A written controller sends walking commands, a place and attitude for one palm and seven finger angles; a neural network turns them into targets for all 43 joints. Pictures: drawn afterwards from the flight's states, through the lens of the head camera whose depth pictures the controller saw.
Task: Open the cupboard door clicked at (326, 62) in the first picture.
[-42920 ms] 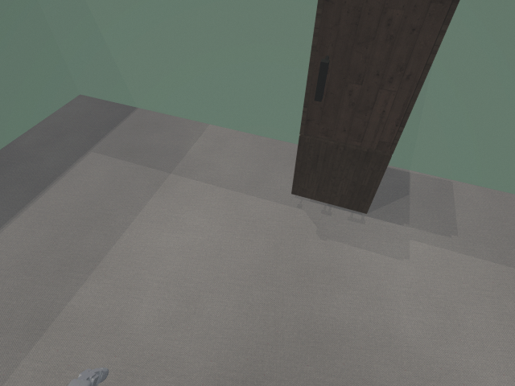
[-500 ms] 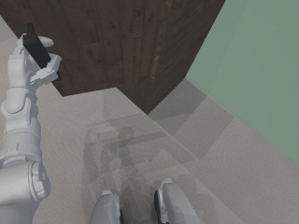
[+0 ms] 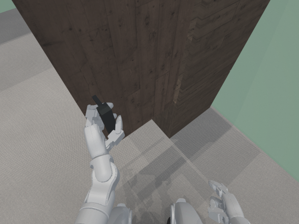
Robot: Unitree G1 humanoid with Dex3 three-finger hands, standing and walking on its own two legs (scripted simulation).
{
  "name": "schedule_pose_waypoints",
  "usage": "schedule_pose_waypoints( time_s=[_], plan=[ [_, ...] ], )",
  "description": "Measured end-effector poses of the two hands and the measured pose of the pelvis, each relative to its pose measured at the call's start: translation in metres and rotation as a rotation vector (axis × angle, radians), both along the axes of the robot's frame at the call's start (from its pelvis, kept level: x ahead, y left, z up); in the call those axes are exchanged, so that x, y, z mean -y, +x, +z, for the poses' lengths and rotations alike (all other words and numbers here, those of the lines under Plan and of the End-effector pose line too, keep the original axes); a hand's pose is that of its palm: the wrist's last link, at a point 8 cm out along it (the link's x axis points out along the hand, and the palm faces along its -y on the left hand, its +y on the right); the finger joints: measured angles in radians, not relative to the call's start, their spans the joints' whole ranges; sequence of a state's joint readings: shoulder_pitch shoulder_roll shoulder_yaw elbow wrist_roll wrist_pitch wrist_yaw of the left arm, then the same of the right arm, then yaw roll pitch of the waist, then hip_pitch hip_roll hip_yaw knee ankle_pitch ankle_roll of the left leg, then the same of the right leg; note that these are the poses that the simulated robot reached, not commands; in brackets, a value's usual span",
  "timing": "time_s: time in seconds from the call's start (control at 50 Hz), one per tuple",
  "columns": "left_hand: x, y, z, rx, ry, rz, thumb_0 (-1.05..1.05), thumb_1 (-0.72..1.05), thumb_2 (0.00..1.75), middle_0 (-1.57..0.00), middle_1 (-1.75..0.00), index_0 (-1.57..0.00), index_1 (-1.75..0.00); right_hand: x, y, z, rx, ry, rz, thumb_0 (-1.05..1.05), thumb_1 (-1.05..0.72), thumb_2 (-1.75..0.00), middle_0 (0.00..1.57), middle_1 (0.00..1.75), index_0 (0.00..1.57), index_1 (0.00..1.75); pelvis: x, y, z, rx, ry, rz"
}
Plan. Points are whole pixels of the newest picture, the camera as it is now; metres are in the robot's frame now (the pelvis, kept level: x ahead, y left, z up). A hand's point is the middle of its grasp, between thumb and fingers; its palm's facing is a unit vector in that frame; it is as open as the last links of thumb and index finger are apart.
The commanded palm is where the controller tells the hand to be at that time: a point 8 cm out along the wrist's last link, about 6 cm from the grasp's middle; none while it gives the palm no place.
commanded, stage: pull the door open along its arc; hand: left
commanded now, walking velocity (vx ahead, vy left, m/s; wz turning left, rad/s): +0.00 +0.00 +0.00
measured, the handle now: (105, 117) +0.39 +0.14 +0.02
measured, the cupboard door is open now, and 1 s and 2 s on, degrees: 90 95 97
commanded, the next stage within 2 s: open thumb and fingers to let go in 0.12 s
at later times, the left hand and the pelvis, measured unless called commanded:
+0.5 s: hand (128, 137) +0.33 +0.07 +0.03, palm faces +0.41 -0.91 -0.02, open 8.0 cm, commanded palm +0.28 +0.12 +0.02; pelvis -0.02 -0.04 +0.00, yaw +3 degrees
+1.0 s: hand (125, 139) +0.32 +0.07 +0.03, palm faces +0.36 -0.93 +0.02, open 15.1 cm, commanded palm +0.28 +0.12 +0.02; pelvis -0.04 +0.00 -0.01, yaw +2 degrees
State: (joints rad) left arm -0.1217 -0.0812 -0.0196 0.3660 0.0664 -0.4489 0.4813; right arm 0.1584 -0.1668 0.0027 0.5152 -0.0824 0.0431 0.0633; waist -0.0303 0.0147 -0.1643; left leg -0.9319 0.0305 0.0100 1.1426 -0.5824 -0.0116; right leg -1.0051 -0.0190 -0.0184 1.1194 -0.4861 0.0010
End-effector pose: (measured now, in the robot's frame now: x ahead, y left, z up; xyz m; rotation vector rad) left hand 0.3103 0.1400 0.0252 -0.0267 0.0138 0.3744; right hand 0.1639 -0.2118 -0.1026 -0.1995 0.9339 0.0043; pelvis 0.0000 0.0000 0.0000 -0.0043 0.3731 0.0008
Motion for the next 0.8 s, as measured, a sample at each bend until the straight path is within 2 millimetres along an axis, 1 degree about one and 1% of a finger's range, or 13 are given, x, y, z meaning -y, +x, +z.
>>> schedule_pose_waypoints(
  time_s=[0.1, 0.24, 0.34, 0.42, 0.5, 0.58, 0.7, 0.8],
  plan=[
    [0.016, -0.012, 0.001, -0.008, 0.033, 0.016, 0.02, 0.60, 0.68, -0.33, -1.31, -0.34, -1.32, 0.007, 0.003, -0.002, 0.009, 0.001, 0.012, 0.00, -0.91, -0.90, 0.20, 0.30, 0.20, 0.30, 0.013, 0.000, 0.001, 0.014, 0.009, 0.013],
    [0.034, -0.021, 0.002, -0.013, 0.019, 0.054, 0.02, 0.63, 0.73, -0.30, -1.31, -0.32, -1.32, 0.030, -0.010, -0.009, -0.021, -0.026, 0.021, 0.01, -0.91, -0.90, 0.20, 0.30, 0.20, 0.30, 0.027, -0.002, 0.001, 0.021, 0.015, 0.036],
    [0.035, -0.021, 0.000, 0.003, 0.059, 0.069, 0.01, 0.60, 0.75, -0.32, -1.32, -0.31, -1.32, 0.046, -0.023, -0.017, -0.052, -0.056, 0.010, 0.01, -0.91, -0.90, 0.20, 0.30, 0.20, 0.30, 0.034, -0.008, -0.002, 0.021, 0.023, 0.043],
    [0.032, -0.022, 0.001, 0.004, 0.078, 0.048, 0.01, 0.54, 0.74, -0.34, -1.31, -0.33, -1.31, 0.054, -0.032, -0.019, -0.057, -0.064, -0.009, 0.01, -0.91, -0.90, 0.20, 0.30, 0.20, 0.30, 0.037, -0.013, -0.003, 0.029, 0.026, 0.044],
    [0.030, -0.023, 0.003, 0.003, 0.052, 0.043, 0.01, 0.39, 0.68, -0.34, -1.29, -0.33, -1.29, 0.056, -0.040, -0.017, -0.048, -0.064, -0.023, 0.01, -0.91, -0.90, 0.20, 0.30, 0.20, 0.30, 0.037, -0.018, -0.001, 0.038, 0.027, 0.043],
    [0.027, -0.025, 0.007, 0.022, 0.033, 0.054, 0.01, 0.18, 0.59, -0.33, -1.27, -0.33, -1.27, 0.054, -0.045, -0.015, -0.036, -0.064, -0.021, 0.01, -0.91, -0.90, 0.20, 0.30, 0.19, 0.30, 0.034, -0.023, -0.001, 0.045, 0.027, 0.041],
    [0.023, -0.029, 0.005, 0.033, 0.038, 0.037, 0.01, -0.18, 0.44, -0.32, -1.23, -0.32, -1.23, 0.045, -0.049, -0.013, -0.020, -0.064, -0.012, 0.01, -0.91, -0.90, 0.20, 0.30, 0.20, 0.30, 0.027, -0.030, -0.002, 0.051, 0.021, 0.039],
    [0.022, -0.030, 0.003, 0.046, 0.029, 0.024, 0.00, -0.37, 0.36, -0.31, -1.15, -0.30, -1.14, 0.033, -0.051, -0.013, -0.010, -0.063, -0.003, 0.01, -0.91, -0.90, 0.20, 0.30, 0.20, 0.30, 0.018, -0.035, -0.004, 0.053, 0.013, 0.038]
  ],
)
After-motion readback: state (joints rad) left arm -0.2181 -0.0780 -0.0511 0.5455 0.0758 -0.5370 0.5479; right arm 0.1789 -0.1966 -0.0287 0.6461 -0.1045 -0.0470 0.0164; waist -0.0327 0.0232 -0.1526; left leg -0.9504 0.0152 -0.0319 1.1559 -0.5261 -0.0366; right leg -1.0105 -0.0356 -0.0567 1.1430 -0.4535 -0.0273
